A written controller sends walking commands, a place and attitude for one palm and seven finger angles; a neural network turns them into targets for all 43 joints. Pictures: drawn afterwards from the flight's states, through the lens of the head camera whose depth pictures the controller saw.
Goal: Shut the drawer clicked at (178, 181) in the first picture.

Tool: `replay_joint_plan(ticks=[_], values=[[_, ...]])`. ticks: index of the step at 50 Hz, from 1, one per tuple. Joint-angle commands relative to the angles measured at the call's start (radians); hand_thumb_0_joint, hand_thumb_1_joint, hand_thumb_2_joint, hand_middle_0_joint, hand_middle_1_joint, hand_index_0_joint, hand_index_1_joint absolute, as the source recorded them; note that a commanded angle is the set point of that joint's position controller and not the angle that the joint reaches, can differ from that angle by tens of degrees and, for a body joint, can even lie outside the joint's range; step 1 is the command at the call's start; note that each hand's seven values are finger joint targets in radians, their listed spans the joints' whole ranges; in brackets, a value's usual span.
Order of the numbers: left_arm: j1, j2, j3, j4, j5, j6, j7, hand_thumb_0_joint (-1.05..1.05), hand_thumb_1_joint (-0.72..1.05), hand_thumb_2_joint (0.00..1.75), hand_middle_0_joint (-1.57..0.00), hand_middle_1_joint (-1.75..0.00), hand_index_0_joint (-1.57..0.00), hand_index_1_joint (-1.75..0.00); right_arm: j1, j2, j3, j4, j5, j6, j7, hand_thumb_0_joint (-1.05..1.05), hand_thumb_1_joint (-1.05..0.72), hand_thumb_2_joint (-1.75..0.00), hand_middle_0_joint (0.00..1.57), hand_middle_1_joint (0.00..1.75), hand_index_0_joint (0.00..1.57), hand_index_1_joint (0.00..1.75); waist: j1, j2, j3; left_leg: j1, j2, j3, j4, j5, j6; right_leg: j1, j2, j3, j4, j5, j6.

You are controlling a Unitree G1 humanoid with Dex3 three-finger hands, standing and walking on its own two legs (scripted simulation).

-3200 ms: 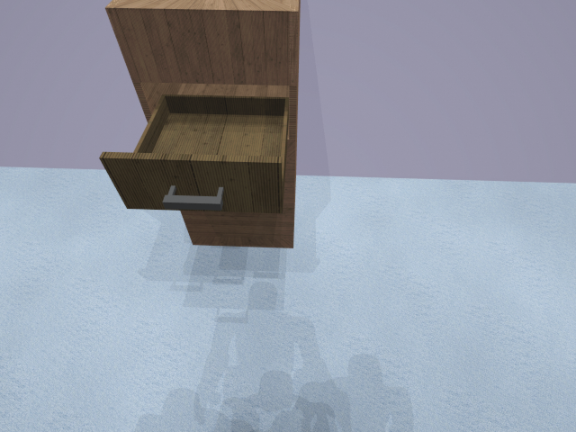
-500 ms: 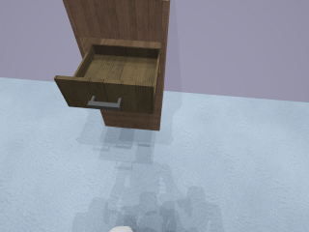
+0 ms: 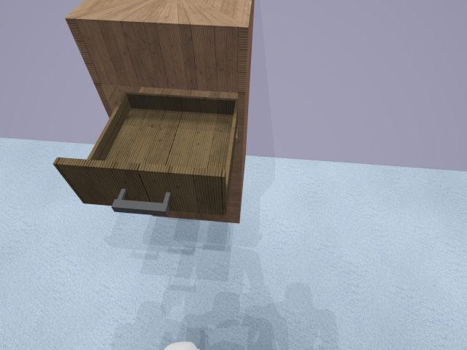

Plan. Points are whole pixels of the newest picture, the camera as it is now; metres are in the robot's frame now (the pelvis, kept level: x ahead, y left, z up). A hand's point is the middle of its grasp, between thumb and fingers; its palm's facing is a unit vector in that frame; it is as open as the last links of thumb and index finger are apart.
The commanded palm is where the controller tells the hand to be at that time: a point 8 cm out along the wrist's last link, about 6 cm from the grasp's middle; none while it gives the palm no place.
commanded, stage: take the last steps up to it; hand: left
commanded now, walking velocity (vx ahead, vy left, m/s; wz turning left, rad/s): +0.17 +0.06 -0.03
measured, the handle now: (143, 200) +0.44 +0.24 -0.10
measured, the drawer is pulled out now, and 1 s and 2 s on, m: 0.30 0.30 0.30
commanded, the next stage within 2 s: come to a stop and stand still in 0.06 s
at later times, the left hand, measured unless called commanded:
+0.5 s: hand (147, 327) +0.19 +0.19 -0.17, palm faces +0.05 -0.97 -0.23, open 7.3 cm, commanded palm none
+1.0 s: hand (149, 347) +0.15 +0.18 -0.18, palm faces -0.02 -0.96 -0.28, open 7.4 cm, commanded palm none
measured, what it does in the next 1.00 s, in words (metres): steps on the spot: left foot, then right foot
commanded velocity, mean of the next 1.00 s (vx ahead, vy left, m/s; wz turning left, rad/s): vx -0.08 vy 0.00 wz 0.00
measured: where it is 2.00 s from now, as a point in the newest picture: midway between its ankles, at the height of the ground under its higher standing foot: outside the picture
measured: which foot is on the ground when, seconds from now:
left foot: up 0.00-0.08, down 0.10-1.00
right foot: down 0.00-0.10, up 0.12-0.26, down 0.28-0.56, up 0.58-0.84, down 0.86-1.00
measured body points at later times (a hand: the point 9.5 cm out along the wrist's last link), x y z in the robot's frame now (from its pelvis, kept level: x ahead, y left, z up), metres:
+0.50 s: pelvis +0.12 +0.00 +0.00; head +0.18 +0.00 +0.44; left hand +0.18 +0.24 -0.15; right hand +0.16 -0.24 -0.16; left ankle +0.10 +0.13 -0.72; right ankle +0.09 -0.10 -0.74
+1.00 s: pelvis +0.09 -0.01 -0.02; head +0.11 -0.03 +0.43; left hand +0.15 +0.23 -0.16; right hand +0.17 -0.25 -0.17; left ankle +0.13 +0.09 -0.74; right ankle +0.06 -0.14 -0.74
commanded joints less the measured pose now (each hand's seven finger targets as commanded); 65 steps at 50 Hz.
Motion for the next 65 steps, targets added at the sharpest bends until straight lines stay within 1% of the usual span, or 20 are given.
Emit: replay_joint_plan(ticks=[1,3,5,6,11,14,21,25,27,29,40,41,42,43,44,46,48,52,59,65], values=[[0.079,0.156,0.026,0.002,-0.011,0.0,-0.005,0.0,0.9,0.9,-0.2,-0.3,-0.2,-0.3,0.041,-0.002,0.006,-0.057,-0.004,-0.04,0.006,0.0,-0.9,-0.9,0.2,0.3,0.2,0.3,0.006,-0.101,-0.037,0.121,-0.019,0.066,-0.303,0.22,-0.012,-0.018,-0.18,0.105,-0.161,0.165,-0.118],[0.06,0.12,0.017,-0.005,-0.015,0.012,-0.013,0.0,0.9,0.9,-0.2,-0.3,-0.2,-0.3,0.131,-0.066,-0.004,-0.024,-0.009,-0.055,-0.002,0.0,-0.9,-0.9,0.2,0.3,0.2,0.3,-0.029,0.045,-0.046,0.321,0.016,0.014,-0.408,0.319,0.002,-0.153,-0.099,0.053,-0.017,0.025,-0.063],[0.006,0.058,-0.007,-0.056,-0.013,0.018,-0.012,0.0,0.9,0.9,-0.2,-0.3,-0.2,-0.3,0.264,-0.206,-0.035,-0.011,-0.028,-0.052,-0.023,0.0,-0.9,-0.9,0.2,0.3,0.2,0.3,-0.092,0.262,-0.065,0.401,0.353,-0.411,-0.543,0.345,0.198,-0.364,0.05,-0.032,0.409,-0.307,-0.001],[-0.042,0.056,-0.01,-0.081,-0.009,0.016,-0.01,0.0,0.9,0.9,-0.2,-0.3,-0.2,-0.3,0.259,-0.212,-0.033,-0.014,-0.031,-0.049,-0.026,0.0,-0.9,-0.9,0.2,0.3,0.2,0.3,-0.094,0.195,-0.045,0.364,0.369,-0.422,-0.564,0.344,0.24,-0.408,0.032,0.037,0.528,-0.374,-0.014],[0.065,0.04,-0.021,-0.003,-0.022,0.025,-0.013,0.0,0.9,0.9,-0.2,-0.3,-0.2,-0.3,-0.025,-0.147,0.009,-0.072,-0.018,-0.048,-0.048,0.0,-0.9,-0.9,0.2,0.3,0.2,0.3,0.041,0.124,-0.123,0.194,0.198,-0.112,-0.43,0.732,0.116,-0.042,-0.001,0.047,0.113,-0.082,0.009],[0.106,0.186,-0.015,0.034,-0.014,0.019,0.004,0.0,0.9,0.9,-0.2,-0.3,-0.2,-0.3,-0.015,-0.095,0.012,-0.079,0.018,-0.021,-0.033,0.0,-0.9,-0.9,0.2,0.3,0.2,0.3,0.014,-0.174,-0.13,0.139,0.008,0.004,-0.338,0.17,-0.035,0.043,-0.237,0.274,-0.147,0.486,-0.081],[0.1,0.21,0.017,0.013,-0.01,0.051,0.041,0.0,0.9,0.9,-0.2,-0.3,-0.2,-0.3,-0.076,-0.101,-0.015,-0.091,0.008,0.03,-0.04,0.0,-0.9,-0.9,0.2,0.3,0.2,0.3,0.062,-0.203,-0.095,-0.034,-0.03,0.007,-0.147,-0.039,-0.045,0.266,-0.269,0.234,0.001,1.249,-0.162],[0.012,0.213,0.028,-0.025,-0.015,0.066,0.04,0.0,0.9,0.9,-0.2,-0.3,-0.2,-0.3,-0.074,-0.105,-0.019,-0.106,0.012,0.033,-0.036,0.0,-0.9,-0.9,0.2,0.3,0.2,0.3,0.025,-0.149,-0.131,0.091,-0.023,-0.01,-0.381,0.189,-0.044,0.225,-0.211,0.175,0.061,1.011,-0.127],[0.012,0.15,0.013,-0.064,-0.024,0.073,0.037,0.0,0.9,0.9,-0.2,-0.3,-0.2,-0.3,-0.019,-0.194,-0.03,-0.105,-0.006,0.024,-0.038,0.0,-0.9,-0.9,0.2,0.3,0.2,0.3,0.01,0.123,-0.193,0.378,0.203,-0.176,-0.416,1.001,0.056,-0.053,-0.056,0.052,0.165,0.368,0.003],[-0.024,0.117,0.002,-0.081,-0.019,0.089,0.041,0.0,0.9,0.9,-0.2,-0.3,-0.2,-0.3,0.019,-0.23,-0.033,-0.111,-0.015,0.025,-0.048,0.0,-0.9,-0.9,0.2,0.3,0.2,0.3,-0.031,0.207,-0.149,0.315,0.327,-0.266,-0.458,1.218,0.223,-0.16,0.07,0.143,0.537,-0.378,0.009],[0.039,0.111,-0.006,-0.086,-0.013,0.089,0.012,0.0,0.9,0.9,-0.2,-0.3,-0.2,-0.3,-0.103,-0.221,-0.033,-0.163,-0.014,0.015,-0.046,0.0,-0.9,-0.9,0.2,0.3,0.2,0.3,0.021,0.154,-0.143,0.233,0.233,-0.154,-0.432,0.71,0.153,-0.035,0.053,0.087,0.168,-0.114,0.009],[0.199,0.119,-0.029,-0.048,-0.023,0.041,0.032,0.0,0.9,0.9,-0.2,-0.3,-0.2,-0.3,-0.213,-0.283,-0.052,-0.2,0.015,-0.012,-0.038,0.0,-0.9,-0.9,0.2,0.3,0.2,0.3,0.116,0.073,-0.38,0.46,0.197,-0.073,-0.14,0.835,0.07,-0.09,-0.017,0.195,-0.133,0.138,0.017],[0.09,0.209,-0.013,-0.129,-0.005,0.027,0.038,0.0,0.9,0.9,-0.2,-0.3,-0.2,-0.3,-0.118,-0.158,-0.027,-0.266,0.017,-0.012,-0.01,0.0,-0.9,-0.9,0.2,0.3,0.2,0.3,0.021,-0.162,-0.303,0.09,0.046,-0.014,-0.092,0.299,0.026,0.071,-0.139,0.353,-0.072,0.462,-0.031],[0.084,0.207,-0.022,-0.13,-0.002,0.015,0.042,0.0,0.9,0.9,-0.2,-0.3,-0.2,-0.3,-0.122,-0.115,-0.007,-0.275,0.003,-0.009,-0.004,0.0,-0.9,-0.9,0.2,0.3,0.2,0.3,0.025,-0.136,-0.246,-0.035,-0.021,-0.011,-0.042,-0.029,0.002,0.116,-0.218,0.417,-0.02,0.68,-0.119],[0.104,0.219,-0.038,-0.138,0.009,0.006,0.045,0.0,0.9,0.9,-0.2,-0.3,-0.2,-0.3,-0.114,-0.076,-0.002,-0.279,0.004,-0.011,-0.002,0.0,-0.9,-0.9,0.2,0.3,0.2,0.3,0.009,-0.014,-0.197,-0.052,-0.068,-0.003,-0.076,-0.034,-0.003,0.12,-0.175,0.328,0.044,0.866,-0.115],[0.114,0.201,-0.023,-0.131,-0.003,-0.006,0.057,0.0,0.9,0.9,-0.2,-0.3,-0.2,-0.3,-0.124,-0.102,0.001,-0.287,0.01,0.0,-0.001,0.0,-0.9,-0.9,0.2,0.3,0.2,0.3,0.02,-0.334,-0.202,-0.141,-0.039,-0.046,0.019,-0.036,0.016,0.211,-0.153,0.324,0.071,1.0,-0.13],[0.077,0.159,-0.039,-0.155,0.001,0.012,0.062,0.0,0.9,0.9,-0.2,-0.3,-0.2,-0.3,-0.096,-0.101,0.006,-0.276,0.016,-0.001,-0.012,0.0,-0.9,-0.9,0.2,0.3,0.2,0.3,-0.009,-0.32,-0.153,-0.019,-0.033,-0.051,-0.09,0.025,0.02,0.079,-0.129,0.253,0.063,0.862,-0.125],[0.087,0.125,-0.051,-0.155,-0.017,0.06,0.049,0.0,0.9,0.9,-0.2,-0.3,-0.2,-0.3,-0.026,-0.159,0.013,-0.212,-0.01,-0.009,-0.01,0.0,-0.9,-0.9,0.2,0.3,0.2,0.3,0.004,0.252,0.04,0.05,0.142,-0.271,-0.501,0.25,0.116,-0.145,0.065,0.125,0.132,-0.187,-0.008],[0.146,0.142,-0.067,-0.1,-0.009,0.044,0.023,0.0,0.9,0.9,-0.2,-0.3,-0.2,-0.3,-0.044,-0.139,0.018,-0.197,-0.007,0.001,-0.01,0.0,-0.9,-0.9,0.2,0.3,0.2,0.3,0.011,-0.042,0.021,0.091,0.006,-0.134,-0.444,-0.016,0.047,-0.219,-0.009,0.278,-0.139,-0.319,-0.039],[0.161,0.132,-0.069,-0.073,-0.011,0.037,0.018,0.0,0.9,0.9,-0.2,-0.3,-0.2,-0.3,0.012,-0.128,0.032,-0.142,-0.005,-0.009,-0.012,0.0,-0.9,-0.9,0.2,0.3,0.2,0.3,0.005,-0.033,-0.004,0.111,0.02,-0.141,-0.473,0.022,0.046,-0.204,-0.005,0.256,-0.157,-0.28,-0.031]])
